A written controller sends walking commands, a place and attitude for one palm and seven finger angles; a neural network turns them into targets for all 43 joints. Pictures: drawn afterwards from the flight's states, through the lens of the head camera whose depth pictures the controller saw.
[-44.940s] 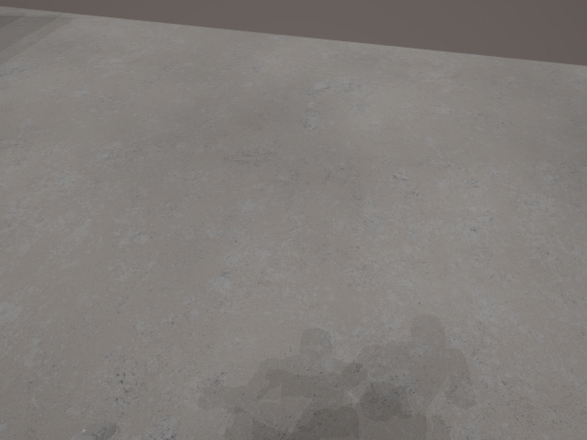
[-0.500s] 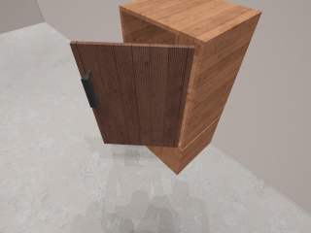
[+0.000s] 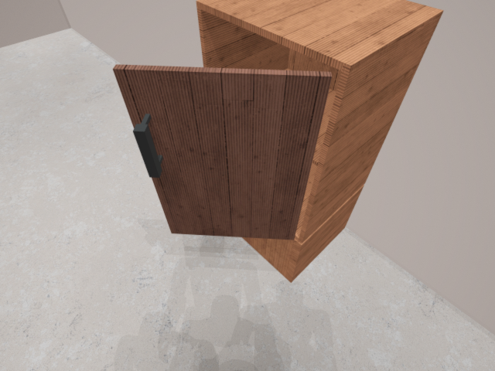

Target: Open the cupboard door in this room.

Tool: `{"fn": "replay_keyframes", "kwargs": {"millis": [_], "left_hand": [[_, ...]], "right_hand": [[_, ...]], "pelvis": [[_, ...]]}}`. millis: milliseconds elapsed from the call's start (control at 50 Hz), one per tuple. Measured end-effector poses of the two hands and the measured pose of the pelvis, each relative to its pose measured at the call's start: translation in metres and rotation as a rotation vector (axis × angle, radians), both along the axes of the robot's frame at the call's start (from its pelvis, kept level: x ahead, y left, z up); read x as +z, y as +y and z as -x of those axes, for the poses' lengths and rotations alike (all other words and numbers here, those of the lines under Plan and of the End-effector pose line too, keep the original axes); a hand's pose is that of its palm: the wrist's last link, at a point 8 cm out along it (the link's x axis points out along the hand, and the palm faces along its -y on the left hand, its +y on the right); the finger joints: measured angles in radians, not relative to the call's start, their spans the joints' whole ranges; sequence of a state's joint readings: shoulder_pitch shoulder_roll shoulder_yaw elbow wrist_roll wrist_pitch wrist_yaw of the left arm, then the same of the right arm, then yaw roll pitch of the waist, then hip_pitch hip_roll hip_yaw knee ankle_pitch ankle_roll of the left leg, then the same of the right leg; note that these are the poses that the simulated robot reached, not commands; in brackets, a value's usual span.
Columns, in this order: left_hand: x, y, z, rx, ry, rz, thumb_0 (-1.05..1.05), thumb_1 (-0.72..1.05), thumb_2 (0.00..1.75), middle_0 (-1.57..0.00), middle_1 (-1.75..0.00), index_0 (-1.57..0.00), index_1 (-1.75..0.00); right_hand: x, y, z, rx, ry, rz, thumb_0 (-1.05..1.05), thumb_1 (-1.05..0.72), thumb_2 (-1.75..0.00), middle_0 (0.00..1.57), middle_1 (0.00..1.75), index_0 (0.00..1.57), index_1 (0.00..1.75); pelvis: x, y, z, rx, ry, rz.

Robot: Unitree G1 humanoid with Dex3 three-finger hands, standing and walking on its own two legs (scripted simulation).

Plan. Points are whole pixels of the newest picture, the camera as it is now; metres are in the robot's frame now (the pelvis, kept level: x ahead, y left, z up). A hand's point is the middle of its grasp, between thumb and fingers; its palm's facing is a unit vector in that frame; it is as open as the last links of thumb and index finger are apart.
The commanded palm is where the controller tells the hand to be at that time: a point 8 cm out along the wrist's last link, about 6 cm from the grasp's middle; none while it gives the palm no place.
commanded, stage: come to a stop and stand still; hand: left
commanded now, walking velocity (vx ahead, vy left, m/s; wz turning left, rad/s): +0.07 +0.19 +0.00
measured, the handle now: (151, 146) +0.56 +0.26 +0.02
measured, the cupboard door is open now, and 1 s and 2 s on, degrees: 43 43 43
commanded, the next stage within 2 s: look again from close up in 1.30 s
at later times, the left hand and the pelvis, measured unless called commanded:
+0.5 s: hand out of the picture +0.05 +0.23 -0.17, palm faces +0.07 -0.98 -0.20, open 7.4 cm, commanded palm none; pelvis +0.04 +0.05 +0.00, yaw +1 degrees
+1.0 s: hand out of the picture +0.06 +0.25 -0.17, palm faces +0.01 -0.98 -0.21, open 7.4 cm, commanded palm none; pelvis +0.03 +0.07 +0.00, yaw +0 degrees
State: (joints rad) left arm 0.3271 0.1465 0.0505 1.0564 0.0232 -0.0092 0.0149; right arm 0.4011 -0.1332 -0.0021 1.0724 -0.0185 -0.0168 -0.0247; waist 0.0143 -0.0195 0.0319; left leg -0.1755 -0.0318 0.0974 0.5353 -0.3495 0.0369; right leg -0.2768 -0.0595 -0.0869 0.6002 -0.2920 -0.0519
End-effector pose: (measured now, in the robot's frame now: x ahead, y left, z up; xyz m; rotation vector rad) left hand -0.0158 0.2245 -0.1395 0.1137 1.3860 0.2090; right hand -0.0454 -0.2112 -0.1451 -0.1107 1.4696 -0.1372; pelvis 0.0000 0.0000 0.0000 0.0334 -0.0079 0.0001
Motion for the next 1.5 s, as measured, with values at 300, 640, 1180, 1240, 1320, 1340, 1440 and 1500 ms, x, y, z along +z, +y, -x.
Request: {"fn": "replay_keyframes", "kwargs": {"millis": [300,640,1180,1240,1320,1340,1440,1500], "left_hand": [[-0.018,0.051,-0.024,0.031,0.033,0.020,0.00,0.90,0.90,-0.20,-0.30,-0.20,-0.30],[0.002,0.047,-0.066,-0.041,-0.020,0.011,0.01,0.92,0.90,-0.20,-0.30,-0.20,-0.30],[0.005,0.097,-0.066,-0.087,-0.096,-0.026,0.00,0.91,0.90,-0.20,-0.30,-0.20,-0.30],[0.004,0.100,-0.060,-0.083,-0.078,-0.023,0.00,0.91,0.90,-0.20,-0.30,-0.20,-0.30],[0.004,0.101,-0.052,-0.078,-0.053,-0.017,0.00,0.91,0.90,-0.20,-0.30,-0.20,-0.30],[0.004,0.101,-0.050,-0.076,-0.048,-0.015,0.00,0.91,0.90,-0.20,-0.30,-0.20,-0.30],[0.002,0.098,-0.042,-0.072,-0.024,-0.001,0.00,0.91,0.90,-0.20,-0.30,-0.20,-0.30],[0.001,0.096,-0.039,-0.071,-0.013,0.006,0.00,0.90,0.90,-0.20,-0.30,-0.20,-0.30]], "right_hand": [[0.007,0.024,-0.131,0.075,-0.234,0.084,0.02,-0.93,-0.90,0.20,0.30,0.20,0.30],[0.012,0.035,-0.143,0.022,-0.203,0.044,0.00,-0.93,-0.90,0.20,0.30,0.20,0.30],[0.013,0.068,-0.087,0.021,-0.157,0.039,0.01,-0.92,-0.90,0.20,0.30,0.20,0.30],[0.015,0.069,-0.087,0.024,-0.153,0.040,0.01,-0.91,-0.90,0.20,0.30,0.20,0.30],[0.016,0.069,-0.090,0.029,-0.153,0.046,0.01,-0.91,-0.90,0.20,0.30,0.20,0.30],[0.017,0.069,-0.091,0.031,-0.154,0.047,0.01,-0.91,-0.90,0.20,0.30,0.20,0.30],[0.019,0.066,-0.099,0.037,-0.165,0.058,0.01,-0.91,-0.90,0.20,0.30,0.20,0.30],[0.021,0.064,-0.104,0.040,-0.172,0.064,0.01,-0.91,-0.90,0.20,0.30,0.20,0.30]], "pelvis": [[-0.009,0.051,-0.030,0.023,-0.007,0.015],[0.007,0.048,-0.045,0.000,-0.005,0.018],[0.005,0.084,-0.026,0.010,-0.016,0.037],[0.006,0.086,-0.027,0.009,-0.014,0.037],[0.007,0.087,-0.028,0.008,-0.016,0.037],[0.008,0.088,-0.028,0.008,-0.017,0.037],[0.009,0.088,-0.030,0.005,-0.021,0.037],[0.009,0.088,-0.031,0.004,-0.022,0.037]]}}
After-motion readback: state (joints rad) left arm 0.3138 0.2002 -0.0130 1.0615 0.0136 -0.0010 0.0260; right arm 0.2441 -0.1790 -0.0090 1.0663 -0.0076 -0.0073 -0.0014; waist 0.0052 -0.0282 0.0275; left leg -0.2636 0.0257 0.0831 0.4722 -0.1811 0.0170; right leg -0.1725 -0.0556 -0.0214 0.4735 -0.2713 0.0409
